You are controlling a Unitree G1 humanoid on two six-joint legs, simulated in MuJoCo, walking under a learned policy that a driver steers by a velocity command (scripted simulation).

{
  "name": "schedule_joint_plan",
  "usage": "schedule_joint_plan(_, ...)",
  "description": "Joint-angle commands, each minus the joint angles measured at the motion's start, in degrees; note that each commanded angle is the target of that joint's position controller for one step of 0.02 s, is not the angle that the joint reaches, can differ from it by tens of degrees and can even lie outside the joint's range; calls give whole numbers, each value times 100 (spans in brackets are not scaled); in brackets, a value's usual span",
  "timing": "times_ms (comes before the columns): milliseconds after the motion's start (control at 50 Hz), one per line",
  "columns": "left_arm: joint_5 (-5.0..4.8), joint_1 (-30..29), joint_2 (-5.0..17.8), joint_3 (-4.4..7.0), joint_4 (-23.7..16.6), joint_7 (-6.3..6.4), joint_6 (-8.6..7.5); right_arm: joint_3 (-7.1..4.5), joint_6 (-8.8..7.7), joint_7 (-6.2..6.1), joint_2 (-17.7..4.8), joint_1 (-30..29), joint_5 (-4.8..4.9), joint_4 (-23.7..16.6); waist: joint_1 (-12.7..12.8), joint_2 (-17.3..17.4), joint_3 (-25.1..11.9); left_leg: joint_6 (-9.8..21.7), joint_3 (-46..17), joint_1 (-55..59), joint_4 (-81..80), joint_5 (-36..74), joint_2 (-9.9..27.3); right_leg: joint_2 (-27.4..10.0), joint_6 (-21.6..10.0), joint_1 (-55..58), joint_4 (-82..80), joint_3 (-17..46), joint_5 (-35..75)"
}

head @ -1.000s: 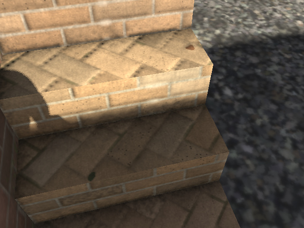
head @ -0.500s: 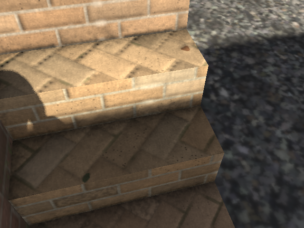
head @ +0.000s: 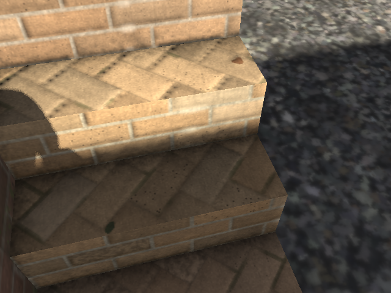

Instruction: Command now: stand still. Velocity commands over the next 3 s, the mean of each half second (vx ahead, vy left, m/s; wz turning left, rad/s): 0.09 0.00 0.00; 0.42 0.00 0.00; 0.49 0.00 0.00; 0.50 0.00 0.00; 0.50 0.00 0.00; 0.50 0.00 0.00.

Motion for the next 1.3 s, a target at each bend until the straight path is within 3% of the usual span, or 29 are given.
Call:
schedule_joint_plan(20, 1, 211, 783, 159, -197, 22, -39, -154, -63, -19, -777, -55, 7, -249, -2, 38, -144, 41, -75, 263, -55, 527, 192, -1133, 569, -267, -27, 588, 2350)
schedule_joint_plan(100, 0, 221, 781, 160, -202, 23, -38, -156, -65, -19, -774, -40, 8, -251, -2, 41, -138, 41, -72, 260, -54, 528, 194, -1133, 568, -266, -22, 583, 2355)
schedule_joint_plan(120, 19, 237, 747, 151, -220, 37, -45, -179, -91, -8, -840, -72, -29, -260, 71, 2, -181, 67, -101, 236, -81, 561, 212, -1103, 573, -211, -72, 545, 2309)
schedule_joint_plan(140, 21, 226, 684, 131, -191, 37, -35, -163, -103, 19, -758, -115, -23, -300, 44, -23, -198, 57, -108, 264, -111, 605, 241, -1095, 580, -165, -67, 516, 2361)
schedule_joint_plan(280, 27, 257, 687, 120, -161, 37, -35, -161, -106, 32, -730, -54, -15, -296, 43, 79, -253, 35, -74, 323, -157, 386, 209, -1098, 550, -144, -208, 548, 2014)
schedule_joint_plan(300, 144, 124, 587, 19, -100, -16, -190, -85, 224, -121, -422, 49, 206, -123, 81, -188, -266, 197, -145, 341, -42, 368, 348, -1342, 582, -150, -492, 744, 1956)
schedule_joint_plan(340, 91, 3, 564, -34, -49, -18, -285, -66, 420, -183, -443, 51, 156, -193, -11, -173, -98, 226, -130, 379, -50, 230, 291, -1317, 575, -353, -692, 852, 1248)
schedule_joint_plan(360, -38, -9, 677, 34, -138, 11, -233, -138, 126, -109, -781, -170, -90, -405, -28, 126, 33, 50, -97, 379, -204, 171, 137, -1056, 482, -513, -627, 668, 625)
schedule_joint_plan(380, -6, -6, 737, 35, -147, 34, -198, -157, -12, -71, -767, -310, -105, -382, 51, 163, 57, 16, -66, 368, -201, 174, 133, -1041, 453, -563, -714, 668, 390)
schedule_joint_plan(420, 44, -17, 690, 7, -205, 42, -193, -147, -143, -48, -682, -314, -18, -388, 73, 64, 76, -4, -60, 332, -199, 220, 138, -1062, 431, -487, -755, 706, 563)
schedule_joint_plan(500, 1, -64, 644, -10, -272, -2, -259, -134, -225, -46, -651, -269, -7, -454, 73, 74, -192, 64, -58, 243, -211, 473, 128, -1069, 428, 90, -422, 581, 2115)
schedule_joint_plan(620, 10, -204, 673, -14, -390, -1, -267, -108, -230, -45, -667, -384, 37, -615, 95, 29, -389, 69, -61, 273, -234, 880, 139, -1135, 537, 532, -262, 563, 3383)
schedule_joint_plan(640, 26, -219, 597, -44, -417, -25, -260, -75, -221, -14, -591, -412, 51, -654, 97, 25, -385, 66, -56, 281, -201, 1137, 189, -1179, 549, 578, -229, 546, 3712)
schedule_joint_plan(700, 57, -272, 679, -34, -475, -43, -234, -76, -201, 11, -673, -417, 62, -695, 105, 52, -548, 71, -40, 354, -183, 1403, 205, -1207, 583, 776, -186, 534, 4087)
schedule_joint_plan(840, 71, -421, 791, -29, -571, -38, -201, -64, -174, 18, -708, -681, 93, -838, 158, 106, -646, 47, -48, 445, -205, 1616, 230, -1238, 642, 884, -223, 565, 4161)
schedule_joint_plan(1260, 84, -514, 861, -80, -622, -41, -189, -65, -133, 20, -759, -795, 60, -885, 147, 42, -566, -71, 14, 440, -299, 1136, 272, -1284, 710, 837, -435, 686, 4005)
schedule_joint_plan(1300, 123, -464, 826, -93, -627, -80, -137, -76, -120, -2, -783, -769, 44, -863, 168, -40, -607, -56, 38, 313, -306, 977, 279, -1313, 734, 994, -415, 713, 4122)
